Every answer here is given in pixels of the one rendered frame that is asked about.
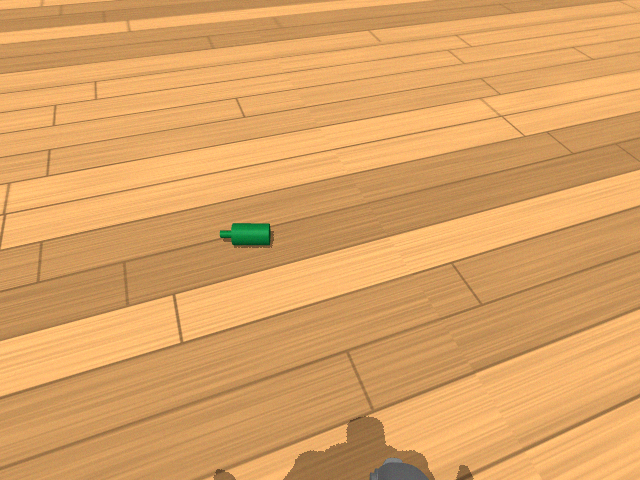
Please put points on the bottle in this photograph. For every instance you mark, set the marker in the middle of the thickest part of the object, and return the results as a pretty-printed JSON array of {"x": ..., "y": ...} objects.
[{"x": 248, "y": 234}]

